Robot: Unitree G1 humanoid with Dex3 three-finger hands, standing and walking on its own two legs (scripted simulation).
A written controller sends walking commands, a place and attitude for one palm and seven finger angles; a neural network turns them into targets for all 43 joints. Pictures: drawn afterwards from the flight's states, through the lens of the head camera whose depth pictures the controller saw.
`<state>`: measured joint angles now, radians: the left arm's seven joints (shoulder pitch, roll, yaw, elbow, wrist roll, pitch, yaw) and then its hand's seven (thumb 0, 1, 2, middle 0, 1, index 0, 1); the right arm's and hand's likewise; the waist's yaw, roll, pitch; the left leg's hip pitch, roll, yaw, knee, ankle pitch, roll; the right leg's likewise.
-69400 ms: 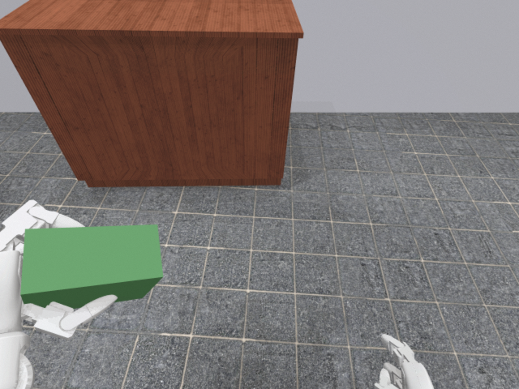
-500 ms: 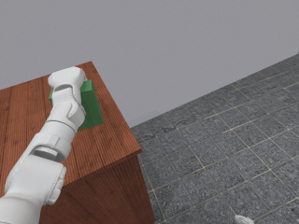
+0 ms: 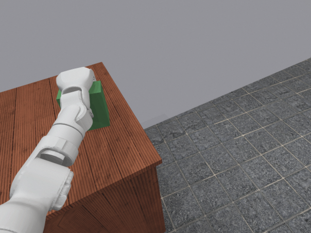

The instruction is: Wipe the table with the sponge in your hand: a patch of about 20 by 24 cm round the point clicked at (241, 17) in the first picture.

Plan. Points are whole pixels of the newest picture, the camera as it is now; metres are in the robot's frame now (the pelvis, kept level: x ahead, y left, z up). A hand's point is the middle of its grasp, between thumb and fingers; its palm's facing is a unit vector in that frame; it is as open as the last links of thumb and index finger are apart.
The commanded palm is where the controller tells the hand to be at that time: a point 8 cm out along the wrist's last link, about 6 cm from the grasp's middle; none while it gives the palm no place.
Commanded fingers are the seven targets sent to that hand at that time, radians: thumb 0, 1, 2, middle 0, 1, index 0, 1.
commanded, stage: wipe back along the third lane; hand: left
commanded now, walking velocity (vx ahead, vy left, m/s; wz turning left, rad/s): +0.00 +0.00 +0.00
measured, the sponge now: (88, 113) +0.43 +0.21 +0.10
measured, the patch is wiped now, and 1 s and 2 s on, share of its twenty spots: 1.00 1.00 1.00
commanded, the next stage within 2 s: slide back across to the middle lane in 1.46 s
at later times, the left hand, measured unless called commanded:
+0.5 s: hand (81, 103) +0.41 +0.21 +0.16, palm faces +0.14 -0.08 -0.99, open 10.5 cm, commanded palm +0.35 +0.19 +0.19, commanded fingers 0.00 0.10 1.30 -1.20 -1.60 -1.20 -1.60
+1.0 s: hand (87, 117) +0.36 +0.17 +0.16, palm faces +0.24 -0.22 -0.95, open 10.5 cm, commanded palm +0.30 +0.16 +0.19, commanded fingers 0.00 0.10 1.30 -1.20 -1.60 -1.20 -1.60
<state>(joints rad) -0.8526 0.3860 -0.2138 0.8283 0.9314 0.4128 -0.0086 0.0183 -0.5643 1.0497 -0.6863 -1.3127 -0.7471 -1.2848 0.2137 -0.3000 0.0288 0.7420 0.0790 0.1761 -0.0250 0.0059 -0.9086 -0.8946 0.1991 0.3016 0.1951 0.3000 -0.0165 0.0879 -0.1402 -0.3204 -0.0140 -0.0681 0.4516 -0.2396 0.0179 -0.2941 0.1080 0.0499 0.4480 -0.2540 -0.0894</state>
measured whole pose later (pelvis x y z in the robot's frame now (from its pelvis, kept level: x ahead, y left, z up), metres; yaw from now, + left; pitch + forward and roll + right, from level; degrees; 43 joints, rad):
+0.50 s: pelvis +0.02 +0.05 +0.00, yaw +1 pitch +3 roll +0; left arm -0.69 0.21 -0.44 0.44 0.93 0.73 0.03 0.00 -0.51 1.05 -0.61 -1.39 -0.67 -1.36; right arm 0.00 -0.25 0.06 0.65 0.09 0.26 0.06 0.01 -0.91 -0.89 0.20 0.30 0.19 0.30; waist 0.06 0.07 -0.14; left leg -0.24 -0.09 -0.06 0.47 -0.28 0.06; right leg -0.20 0.04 0.05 0.47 -0.32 -0.02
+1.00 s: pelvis +0.01 +0.05 -0.01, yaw -1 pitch +0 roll +0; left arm -0.43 0.25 -0.46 0.01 0.91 0.73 0.06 -0.01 -0.51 1.04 -0.59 -1.40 -0.68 -1.34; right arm 0.01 -0.25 0.07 0.60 0.09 0.34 0.10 0.01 -0.91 -0.89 0.20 0.30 0.19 0.30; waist 0.08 0.08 -0.12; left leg -0.23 -0.07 -0.03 0.53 -0.31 0.05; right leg -0.20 0.04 0.03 0.54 -0.34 -0.03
